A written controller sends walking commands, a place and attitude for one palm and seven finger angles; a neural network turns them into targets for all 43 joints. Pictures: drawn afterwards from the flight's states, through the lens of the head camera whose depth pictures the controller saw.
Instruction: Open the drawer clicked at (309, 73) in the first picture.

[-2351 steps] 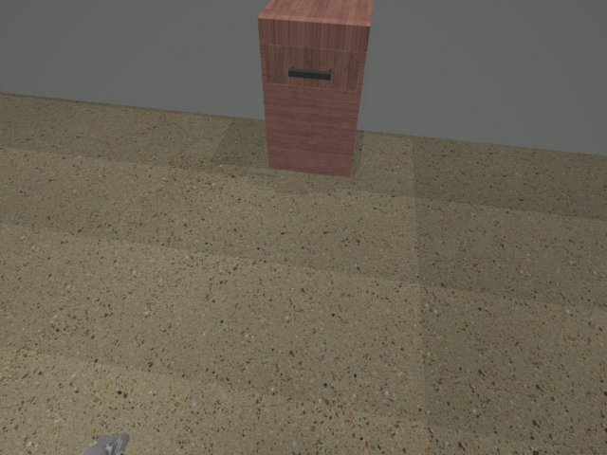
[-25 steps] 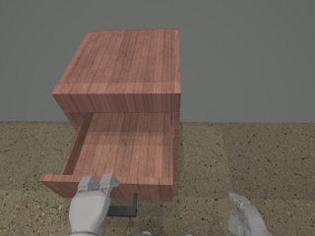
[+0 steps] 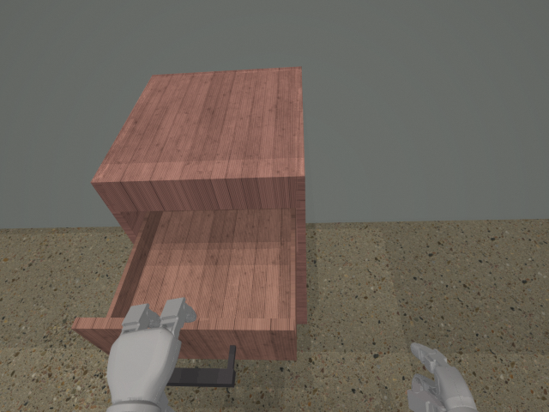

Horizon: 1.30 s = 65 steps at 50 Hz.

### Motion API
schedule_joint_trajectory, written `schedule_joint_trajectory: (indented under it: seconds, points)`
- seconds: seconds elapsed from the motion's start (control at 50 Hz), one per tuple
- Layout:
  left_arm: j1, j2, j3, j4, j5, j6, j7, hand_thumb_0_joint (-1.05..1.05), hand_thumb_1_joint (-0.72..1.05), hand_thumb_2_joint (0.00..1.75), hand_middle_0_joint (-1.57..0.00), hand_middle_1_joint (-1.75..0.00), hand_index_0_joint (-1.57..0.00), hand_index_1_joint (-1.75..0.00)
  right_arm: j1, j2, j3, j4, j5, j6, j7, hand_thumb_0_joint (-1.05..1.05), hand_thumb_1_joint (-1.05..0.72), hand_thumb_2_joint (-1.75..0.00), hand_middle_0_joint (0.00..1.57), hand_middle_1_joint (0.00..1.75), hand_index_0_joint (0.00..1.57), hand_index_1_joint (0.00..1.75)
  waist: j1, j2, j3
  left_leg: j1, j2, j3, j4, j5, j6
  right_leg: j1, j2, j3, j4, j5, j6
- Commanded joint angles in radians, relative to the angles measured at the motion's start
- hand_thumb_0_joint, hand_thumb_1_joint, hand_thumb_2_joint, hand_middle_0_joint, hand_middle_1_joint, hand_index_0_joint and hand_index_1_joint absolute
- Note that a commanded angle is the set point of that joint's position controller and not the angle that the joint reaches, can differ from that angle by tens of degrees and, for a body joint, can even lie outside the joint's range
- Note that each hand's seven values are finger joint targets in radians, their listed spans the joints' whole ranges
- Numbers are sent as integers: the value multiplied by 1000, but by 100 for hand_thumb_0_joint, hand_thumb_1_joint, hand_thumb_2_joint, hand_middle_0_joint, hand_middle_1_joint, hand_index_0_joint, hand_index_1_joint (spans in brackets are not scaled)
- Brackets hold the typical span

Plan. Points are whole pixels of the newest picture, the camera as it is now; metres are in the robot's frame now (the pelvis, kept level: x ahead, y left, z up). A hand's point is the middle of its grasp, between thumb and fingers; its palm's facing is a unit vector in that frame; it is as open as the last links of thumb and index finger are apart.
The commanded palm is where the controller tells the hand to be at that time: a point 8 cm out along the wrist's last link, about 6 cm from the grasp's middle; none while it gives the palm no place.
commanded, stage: lift the hand off the handle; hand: left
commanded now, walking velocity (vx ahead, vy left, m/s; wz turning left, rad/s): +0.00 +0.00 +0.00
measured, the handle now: (188, 363) +0.24 +0.20 -0.15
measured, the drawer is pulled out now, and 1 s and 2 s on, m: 0.26 0.26 0.26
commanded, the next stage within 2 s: draw the hand back to the body in 0.18 s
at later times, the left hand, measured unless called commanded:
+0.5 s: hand (141, 351) +0.20 +0.20 +0.02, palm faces +0.07 -0.15 -0.99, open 13.8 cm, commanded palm +0.17 +0.20 +0.08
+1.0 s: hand (104, 335) +0.20 +0.22 +0.10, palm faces +0.22 -0.80 -0.56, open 13.7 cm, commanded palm +0.16 +0.26 +0.15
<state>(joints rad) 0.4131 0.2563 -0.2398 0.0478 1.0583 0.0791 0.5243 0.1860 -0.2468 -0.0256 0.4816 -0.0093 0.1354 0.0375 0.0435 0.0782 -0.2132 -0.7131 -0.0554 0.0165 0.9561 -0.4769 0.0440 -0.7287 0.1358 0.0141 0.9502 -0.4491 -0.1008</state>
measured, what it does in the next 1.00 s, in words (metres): stands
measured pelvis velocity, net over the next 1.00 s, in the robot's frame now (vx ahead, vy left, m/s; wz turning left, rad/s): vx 0.02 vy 0.03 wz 0.03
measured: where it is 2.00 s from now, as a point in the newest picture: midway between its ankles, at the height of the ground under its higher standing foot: outside the picture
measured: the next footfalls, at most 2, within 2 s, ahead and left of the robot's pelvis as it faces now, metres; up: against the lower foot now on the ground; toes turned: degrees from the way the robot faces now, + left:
none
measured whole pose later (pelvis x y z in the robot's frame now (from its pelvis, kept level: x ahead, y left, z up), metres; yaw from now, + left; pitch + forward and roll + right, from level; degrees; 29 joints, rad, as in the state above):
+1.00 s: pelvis +0.02 +0.03 +0.03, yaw +2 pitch +3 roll -1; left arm 0.56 0.25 -0.05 -0.34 0.24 0.05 0.22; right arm 0.21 -0.22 0.02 0.46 0.05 0.03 -0.01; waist 0.05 0.11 -0.09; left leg -0.35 -0.09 -0.01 0.73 -0.42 0.09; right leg -0.35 0.10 0.02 0.70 -0.40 -0.05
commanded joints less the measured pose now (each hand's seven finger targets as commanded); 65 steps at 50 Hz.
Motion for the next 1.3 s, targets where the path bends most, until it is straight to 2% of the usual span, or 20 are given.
schedule_joint_trajectory:
  seconds: [0.0, 0.06, 0.2, 0.38, 0.44, 0.54, 0.58, 0.64, 0.68, 0.76, 0.86, 0.88, 0.9, 0.92, 0.96, 1.04, 1.06, 1.14, 1.22, 1.28]
  points:
    - [-58, 93, 51, -204, 4, -2, 29, 0, -50, 30, -30, -120, -30, -120, -131, -80, -22, -172, 9, -51, -1, 0, -90, -90, 20, 30, 20, 30, -14, -135, -115, 95, 17, -46, -109, 186, 9, 172, -96, 159, -225, 302, 65]
    - [-31, 133, 94, -200, 1, -3, 23, 0, -50, 30, -30, -120, -30, -120, -137, -80, -18, -172, 13, -51, -1, 0, -90, -90, 20, 30, 20, 30, 0, -134, -115, 105, 15, -44, -124, 204, 6, 203, -96, 170, -233, 340, 63]
    - [-29, 104, 63, -195, 10, -5, 12, 0, -50, 30, -30, -120, -30, -120, -137, -80, -19, -172, 13, -53, 7, 0, -90, -90, 20, 30, 20, 30, -5, -108, -82, 115, 19, -40, -126, 189, 5, 171, -92, 164, -237, 298, 59]
    - [-12, 187, 150, -343, 11, -27, 29, 0, -50, 30, -30, -120, -30, -120, -134, -80, -19, -183, 1, -55, 0, 0, -90, -90, 20, 30, 20, 30, 18, -70, -173, 201, 24, -43, -124, 274, 2, 189, -78, 161, -218, 332, 44]
    - [64, 152, 123, -306, -18, -10, 5, 0, -50, 30, -30, -120, -30, -120, -153, -77, -16, -182, 19, -55, 8, 0, -90, -90, 20, 30, 20, 30, 18, -88, -91, 186, 25, -49, -152, 273, 2, 205, -79, 144, -236, 357, 49]
    - [58, 153, 97, -358, -58, 18, -67, 0, -50, 30, -30, -120, -30, -120, -175, -80, -10, -187, 35, -57, 12, 0, -90, -90, 20, 30, 20, 30, 18, -131, -66, 220, 28, -53, -200, 287, 11, 254, -90, 142, -279, 371, 60]
    - [62, 208, 139, -424, -56, 9, -86, 0, -50, 30, -30, -120, -30, -120, -175, -78, -3, -194, 32, -62, 11, 0, -90, -90, 20, 30, 20, 30, 38, -96, -102, 256, 29, -49, -211, 307, 12, 279, -95, 156, -293, 374, 58]
    - [57, 220, 151, -463, -53, -21, -104, 0, -50, 30, -30, -120, -30, -120, -172, -76, -1, -187, 25, -69, 8, 0, -90, -90, 20, 30, 20, 30, 32, -72, -33, 290, 37, -55, -227, 300, 10, 233, -89, 139, -309, 307, 48]
    - [67, 256, 199, -486, -43, -32, -105, 0, -50, 30, -30, -120, -30, -120, -163, -78, 4, -189, 17, -72, 10, 0, -90, -90, 20, 30, 20, 30, 47, -60, -50, 310, 41, -56, -226, 311, 6, 228, -86, 144, -311, 291, 41]
    - [45, 246, 215, -508, -59, -27, -114, 0, -50, 30, -30, -120, -30, -120, -179, -82, 1, -191, 26, -68, 9, 0, -90, -90, 20, 30, 20, 30, 38, -22, -8, 333, 48, -73, -252, 278, 0, 204, -80, 121, -326, 219, 33]
    - [101, 266, 250, -526, -114, -15, -165, 0, -50, 30, -30, -120, -30, -120, -196, -81, 5, -195, 42, -71, 2, 0, -90, -90, 20, 30, 20, 30, 47, -78, -27, 347, 49, -81, -279, 323, 3, 276, -87, 125, -343, 301, 44]
    - [102, -114, 120, -521, -858, -26, -258, 0, -47, 32, -30, -118, -30, -118, -73, -22, 22, -242, 71, -119, -20, 0, -90, -90, 20, 30, 20, 30, -54, -154, 16, 477, 65, -90, -310, 315, 29, 427, -95, -5, -336, 305, 72]
    - [99, 23, 193, -592, -925, -65, -295, 0, -43, 33, -29, -115, -29, -115, -99, -44, 14, -231, 80, -171, -42, 0, -90, -90, 20, 30, 20, 30, -31, -158, 4, 505, 80, -109, -323, 324, 25, 412, -102, 11, -348, 271, 79]
    - [119, 78, 248, -591, -930, -85, -307, 0, -40, 34, -29, -113, -29, -113, -93, -49, 22, -214, 73, -192, -55, 0, -90, -90, 20, 30, 20, 30, -20, -93, 18, 516, 71, -100, -339, 330, 22, 412, -102, 8, -366, 262, 77]
    - [175, 171, 356, -674, -1030, -119, -326, 0, -32, 37, -29, -109, -29, -109, -100, -58, 37, -196, 57, -209, -98, 0, -90, -90, 20, 30, 20, 30, 1, -102, 43, 500, 72, -108, -380, 409, 1, 456, -131, 0, -395, 331, 75]
    - [124, 173, 383, -731, -1083, -153, -354, 0, -18, 43, -28, -100, -28, -100, -80, -52, 52, -146, 44, -259, -115, 0, -90, -90, 20, 30, 20, 30, -17, -30, 164, 500, 78, -114, -434, 470, -31, 450, -149, -18, -460, 365, 68]
    - [107, 198, 414, -737, -1087, -157, -357, 0, -15, 45, -27, -98, -27, -98, -87, -57, 52, -131, 43, -267, -117, 0, -90, -90, 20, 30, 20, 30, -14, 32, 194, 496, 76, -121, -446, 471, -39, 449, -146, -15, -483, 358, 60]
    - [162, 163, 429, -705, -1110, -173, -381, 0, -1, 51, -26, -88, -26, -88, -76, -55, 45, -102, 39, -278, -108, 0, -90, -90, 20, 30, 20, 30, -13, 24, 165, 543, 83, -126, -474, 523, -53, 503, -143, -30, -506, 384, 62]
    - [182, 163, 454, -724, -1119, -192, -398, 0, 13, 57, -25, -80, -25, -80, -99, -66, 27, -94, 37, -279, -101, 0, -90, -90, 20, 30, 20, 30, -8, -50, 92, 586, 85, -122, -500, 539, -51, 552, -136, -31, -536, 404, 67]
    - [180, 189, 486, -768, -1118, -203, -397, 0, 23, 62, -25, -73, -25, -73, -113, -69, 23, -83, 36, -288, -99, 0, -90, -90, 20, 30, 20, 30, -4, -19, 61, 610, 83, -122, -516, 578, -59, 583, -136, -29, -550, 418, 66]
